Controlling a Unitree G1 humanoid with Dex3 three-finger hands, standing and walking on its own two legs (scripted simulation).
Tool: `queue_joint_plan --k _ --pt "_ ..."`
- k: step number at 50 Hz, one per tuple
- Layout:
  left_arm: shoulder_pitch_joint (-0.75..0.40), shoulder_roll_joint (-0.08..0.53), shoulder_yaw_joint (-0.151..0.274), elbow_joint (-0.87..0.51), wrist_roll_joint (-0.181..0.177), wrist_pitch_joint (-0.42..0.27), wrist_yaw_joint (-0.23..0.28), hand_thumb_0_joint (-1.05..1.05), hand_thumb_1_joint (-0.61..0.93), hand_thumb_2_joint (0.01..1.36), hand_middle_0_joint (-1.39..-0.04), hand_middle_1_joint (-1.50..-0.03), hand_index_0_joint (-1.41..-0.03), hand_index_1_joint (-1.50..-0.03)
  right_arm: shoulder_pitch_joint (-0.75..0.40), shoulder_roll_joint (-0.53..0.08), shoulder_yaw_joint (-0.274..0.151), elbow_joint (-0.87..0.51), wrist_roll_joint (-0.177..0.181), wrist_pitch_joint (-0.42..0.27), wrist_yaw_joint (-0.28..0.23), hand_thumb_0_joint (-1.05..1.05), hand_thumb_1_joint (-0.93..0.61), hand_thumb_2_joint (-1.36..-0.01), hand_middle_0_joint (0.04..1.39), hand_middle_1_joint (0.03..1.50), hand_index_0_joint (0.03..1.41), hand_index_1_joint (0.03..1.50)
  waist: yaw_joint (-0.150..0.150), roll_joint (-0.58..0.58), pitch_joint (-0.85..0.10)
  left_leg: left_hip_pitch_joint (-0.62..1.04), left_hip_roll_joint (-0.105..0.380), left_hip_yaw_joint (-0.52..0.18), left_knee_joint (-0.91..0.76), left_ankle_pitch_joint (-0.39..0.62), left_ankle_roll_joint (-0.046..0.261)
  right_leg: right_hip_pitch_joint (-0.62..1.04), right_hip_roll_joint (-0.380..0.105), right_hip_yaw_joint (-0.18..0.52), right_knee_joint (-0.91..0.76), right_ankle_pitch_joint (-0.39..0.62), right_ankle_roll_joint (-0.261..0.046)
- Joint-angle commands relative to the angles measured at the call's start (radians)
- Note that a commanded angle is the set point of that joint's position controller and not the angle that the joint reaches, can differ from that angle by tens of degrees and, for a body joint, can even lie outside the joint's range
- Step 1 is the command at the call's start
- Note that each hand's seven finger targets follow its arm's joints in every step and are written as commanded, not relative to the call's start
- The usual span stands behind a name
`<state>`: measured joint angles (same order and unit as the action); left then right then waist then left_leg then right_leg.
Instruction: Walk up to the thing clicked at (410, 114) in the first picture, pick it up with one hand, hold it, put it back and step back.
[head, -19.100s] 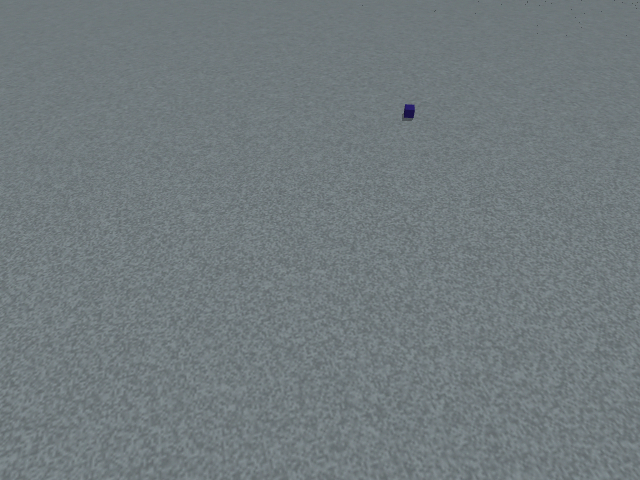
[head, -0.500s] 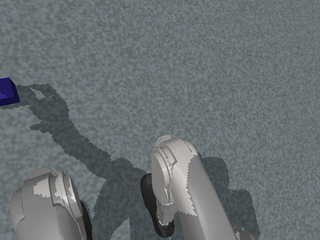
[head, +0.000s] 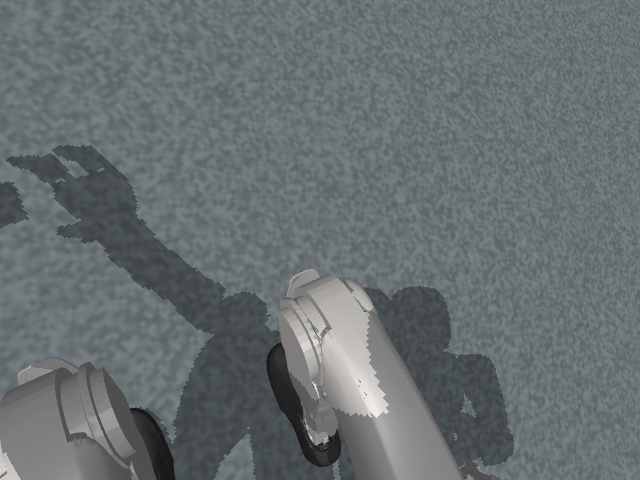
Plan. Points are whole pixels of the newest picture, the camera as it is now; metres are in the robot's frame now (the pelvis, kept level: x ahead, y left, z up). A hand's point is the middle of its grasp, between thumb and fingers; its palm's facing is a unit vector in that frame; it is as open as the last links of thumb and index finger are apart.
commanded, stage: approach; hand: left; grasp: from above
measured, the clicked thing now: out of the picture +0.53 +0.32 -0.30
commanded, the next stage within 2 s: close in in 0.14 s
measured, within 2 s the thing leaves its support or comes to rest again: neither
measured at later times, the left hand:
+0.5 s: hand out of the picture +0.50 +0.31 -0.21, palm faces -0.44 -0.09 -0.89, open 12.6 cm
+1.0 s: hand out of the picture +0.51 +0.30 -0.24, palm faces -0.46 -0.12 -0.88, open 12.1 cm
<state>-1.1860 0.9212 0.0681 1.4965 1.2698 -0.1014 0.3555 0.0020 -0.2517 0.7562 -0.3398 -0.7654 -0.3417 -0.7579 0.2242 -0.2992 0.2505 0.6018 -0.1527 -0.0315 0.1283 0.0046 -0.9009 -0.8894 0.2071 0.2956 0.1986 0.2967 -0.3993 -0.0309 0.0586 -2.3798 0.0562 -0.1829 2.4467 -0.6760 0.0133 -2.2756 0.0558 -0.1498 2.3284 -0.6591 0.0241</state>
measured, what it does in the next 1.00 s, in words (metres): stands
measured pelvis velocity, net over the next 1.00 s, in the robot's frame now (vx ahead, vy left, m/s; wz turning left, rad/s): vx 0.00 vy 0.00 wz -0.05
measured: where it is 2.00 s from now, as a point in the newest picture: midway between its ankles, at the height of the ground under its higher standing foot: (241, 460)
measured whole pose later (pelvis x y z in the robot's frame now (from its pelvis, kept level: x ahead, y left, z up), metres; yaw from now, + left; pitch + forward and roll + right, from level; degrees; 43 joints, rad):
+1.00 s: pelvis +0.00 +0.00 -0.01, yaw -3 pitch +30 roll -14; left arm -1.22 1.09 0.05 1.67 1.27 -0.18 0.44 0.00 -0.16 0.67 -0.39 -0.67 -0.40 -0.66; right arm 0.17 -0.33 0.36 0.58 -0.21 -0.13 0.14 0.00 -0.90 -0.89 0.21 0.30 0.20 0.30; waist -0.44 -0.14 0.19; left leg -2.38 0.05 -0.24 2.52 -0.70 0.02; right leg -2.25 0.07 -0.19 2.36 -0.66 0.04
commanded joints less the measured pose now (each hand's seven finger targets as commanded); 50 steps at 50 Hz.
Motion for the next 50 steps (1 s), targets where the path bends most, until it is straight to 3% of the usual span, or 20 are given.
queue_joint_plan --k 1,3,4,6,8,10,13,14,16,18,21,23,27,31,36,39,41,45,47,50 --pt "-0.269 0.285 0.014 -0.102 -0.066 0.061 -0.019 0.0 -0.281 0.756 -0.31 -0.749 -0.308 -0.75 0.17 -0.277 -0.091 -0.007 0.019 0.019 -0.015 0.0 -0.894 -0.892 0.201 0.3 0.2 0.3 0.037 0.375 -0.724 0.434 -0.013 0.1 -0.215 0.225 0.033 0.479 0.042 -0.025 -0.234 0.282 -0.045" --pt "-0.255 0.256 -0.016 -0.083 -0.076 0.054 -0.076 0.0 -0.269 0.745 -0.319 -0.751 -0.318 -0.75 0.173 -0.29 -0.093 -0.008 0.02 0.023 -0.02 0.0 -0.895 -0.892 0.201 0.3 0.2 0.3 0.006 0.31 -0.632 0.374 -0.014 0.09 -0.205 0.164 0.04 0.437 0.044 -0.026 -0.25 0.211 -0.05" --pt "-0.258 0.246 -0.029 -0.078 -0.089 0.041 -0.101 0.0 -0.264 0.744 -0.322 -0.756 -0.322 -0.754 0.166 -0.282 -0.091 -0.004 0.017 0.029 -0.023 0.0 -0.894 -0.892 0.201 0.3 0.2 0.3 0.005 0.276 -0.617 0.333 -0.011 0.085 -0.198 0.136 0.042 0.453 0.047 -0.015 -0.256 0.178 -0.05" --pt "-0.262 0.248 -0.025 -0.076 -0.096 0.012 -0.138 0.0 -0.245 0.732 -0.338 -0.755 -0.341 -0.75 0.155 -0.305 -0.091 -0.035 0.011 0.028 -0.03 0.0 -0.893 -0.892 0.201 0.3 0.2 0.3 -0.014 0.226 -0.59 0.324 -0.015 0.076 -0.196 0.11 0.04 0.46 0.041 -0.027 -0.266 0.139 -0.051" --pt "-0.319 0.195 -0.069 -0.114 -0.097 -0.034 -0.163 0.0 -0.205 0.694 -0.349 -0.774 -0.366 -0.757 0.191 -0.302 -0.085 0.015 -0.001 0.03 -0.034 0.0 -0.894 -0.892 0.201 0.3 0.2 0.3 -0.036 0.266 -0.556 0.374 -0.018 0.065 -0.202 0.097 0.024 0.4 0.039 -0.05 -0.262 0.115 -0.06" --pt "-0.344 0.192 -0.077 -0.138 -0.096 -0.082 -0.161 0.0 -0.176 0.671 -0.354 -0.792 -0.38 -0.764 0.192 -0.305 -0.079 0.006 -0.013 0.028 -0.038 0.0 -0.894 -0.891 0.201 0.3 0.2 0.3 -0.049 0.29 -0.551 0.42 -0.018 0.051 -0.208 0.081 0.013 0.383 0.038 -0.065 -0.254 0.096 -0.061" --pt "-0.386 0.193 -0.11 -0.18 -0.063 -0.142 -0.126 0.0 -0.217 0.696 -0.312 -0.805 -0.339 -0.775 0.178 -0.319 -0.08 0.011 -0.02 0.027 -0.044 0.0 -0.892 -0.892 0.2 0.3 0.2 0.3 -0.034 0.386 -0.601 0.528 -0.014 0.036 -0.213 0.112 -0.005 0.34 0.034 -0.091 -0.229 0.135 -0.067" --pt "-0.361 0.238 -0.083 -0.161 -0.044 -0.152 -0.102 0.0 -0.241 0.712 -0.293 -0.82 -0.319 -0.792 0.171 -0.322 -0.078 0.016 -0.022 0.028 -0.044 0.0 -0.893 -0.893 0.2 0.3 0.2 0.3 -0.018 0.415 -0.618 0.567 -0.012 0.032 -0.216 0.134 -0.007 0.331 0.032 -0.095 -0.218 0.159 -0.066" --pt "-0.385 0.27 -0.064 -0.189 -0.022 -0.163 -0.05 0.0 -0.276 0.758 -0.297 -0.763 -0.296 -0.763 0.173 -0.314 -0.076 0.015 -0.027 0.027 -0.038 0.0 -0.894 -0.898 0.199 0.3 0.199 0.3 0.001 0.499 -0.683 0.642 -0.009 0.037 -0.213 0.212 -0.01 0.351 0.033 -0.094 -0.195 0.224 -0.065" --pt "-0.383 0.268 -0.046 -0.153 0.009 -0.155 0.002 0.0 -0.287 0.775 -0.294 -0.744 -0.286 -0.751 0.169 -0.319 -0.076 0.017 -0.034 0.023 -0.031 0.0 -0.893 -0.898 0.199 0.3 0.199 0.3 -0.006 0.554 -0.682 0.695 -0.006 0.026 -0.222 0.284 -0.018 0.317 0.03 -0.107 -0.175 0.268 -0.069" --pt "-0.37 0.261 -0.043 -0.066 0.031 -0.134 0.073 0.0 -0.276 0.773 -0.306 -0.715 -0.294 -0.726 0.163 -0.316 -0.064 0.026 -0.042 0.009 -0.019 0.0 -0.89 -0.897 0.2 0.3 0.199 0.3 -0.031 0.55 -0.632 0.671 -0.002 0.026 -0.215 0.303 -0.011 0.308 0.033 -0.111 -0.168 0.302 -0.059" --pt "-0.357 0.242 -0.053 -0.022 0.037 -0.112 0.103 0.0 -0.26 0.769 -0.33 -0.686 -0.312 -0.702 0.157 -0.311 -0.057 0.031 -0.047 -0.006 -0.011 0.0 -0.89 -0.896 0.2 0.3 0.199 0.3 -0.043 0.528 -0.598 0.638 -0.002 0.033 -0.2 0.294 -0.003 0.307 0.036 -0.11 -0.169 0.312 -0.055" --pt "-0.372 0.284 -0.032 0.003 0.029 -0.072 0.145 0.0 -0.214 0.728 -0.369 -0.647 -0.352 -0.663 0.152 -0.322 -0.048 0.021 -0.048 -0.036 -0.003 0.0 -0.889 -0.896 0.2 0.3 0.199 0.3 -0.049 0.518 -0.613 0.606 0.001 0.035 -0.193 0.281 0.002 0.339 0.038 -0.103 -0.171 0.32 -0.052" --pt "-0.35 0.261 -0.04 0.071 0.005 -0.044 0.137 0.0 -0.189 0.694 -0.357 -0.682 -0.356 -0.681 0.157 -0.333 -0.037 0.015 -0.049 -0.069 0.007 0.0 -0.889 -0.895 0.2 0.3 0.199 0.3 -0.078 0.476 -0.563 0.567 0.0 0.029 -0.193 0.224 0.005 0.331 0.039 -0.106 -0.173 0.275 -0.05" --pt "-0.352 0.334 -0.025 0.068 -0.015 -0.04 0.119 0.0 -0.167 0.671 -0.375 -0.682 -0.378 -0.677 0.147 -0.344 -0.017 -0.001 -0.045 -0.09 0.006 0.0 -0.892 -0.896 0.199 0.3 0.199 0.3 -0.067 0.421 -0.587 0.499 0.001 0.034 -0.178 0.185 0.017 0.399 0.045 -0.097 -0.188 0.248 -0.044" --pt "-0.324 0.345 -0.029 0.082 -0.021 -0.047 0.101 0.0 -0.169 0.671 -0.371 -0.688 -0.375 -0.682 0.137 -0.351 -0.004 -0.01 -0.043 -0.099 0.005 0.0 -0.894 -0.897 0.199 0.3 0.199 0.3 -0.07 0.392 -0.561 0.464 0.0 0.039 -0.158 0.172 0.023 0.416 0.047 -0.088 -0.191 0.241 -0.04" --pt "-0.334 0.402 0.0 0.057 -0.02 -0.054 0.107 0.0 -0.171 0.675 -0.378 -0.671 -0.378 -0.67 0.138 -0.356 0.002 -0.011 -0.044 -0.098 0.001 0.0 -0.894 -0.897 0.199 0.3 0.199 0.3 -0.057 0.431 -0.603 0.489 0.005 0.034 -0.162 0.201 0.016 0.448 0.049 -0.094 -0.186 0.261 -0.041" --pt "-0.324 0.386 -0.014 0.035 -0.016 -0.071 0.109 0.0 -0.158 0.658 -0.385 -0.665 -0.387 -0.662 0.134 -0.355 0.01 -0.018 -0.045 -0.098 0.003 0.0 -0.896 -0.898 0.199 0.3 0.199 0.3 -0.066 0.437 -0.594 0.509 0.009 0.028 -0.154 0.226 0.014 0.451 0.055 -0.098 -0.18 0.283 -0.044" --pt "-0.32 0.417 0.002 0.021 -0.01 -0.075 0.117 0.0 -0.161 0.659 -0.389 -0.654 -0.388 -0.654 0.133 -0.365 0.012 -0.019 -0.049 -0.1 0.004 0.0 -0.897 -0.899 0.199 0.3 0.199 0.3 -0.062 0.481 -0.598 0.541 0.011 0.024 -0.158 0.247 0.007 0.448 0.055 -0.106 -0.176 0.292 -0.047" --pt "-0.293 0.374 -0.026 0.065 -0.011 -0.078 0.12 0.0 -0.148 0.651 -0.404 -0.641 -0.401 -0.642 0.122 -0.363 0.015 -0.018 -0.052 -0.103 0.011 0.0 -0.897 -0.899 0.199 0.3 0.199 0.3 -0.077 0.458 -0.544 0.515 0.014 0.019 -0.148 0.224 0.009 0.423 0.059 -0.112 -0.174 0.28 -0.047"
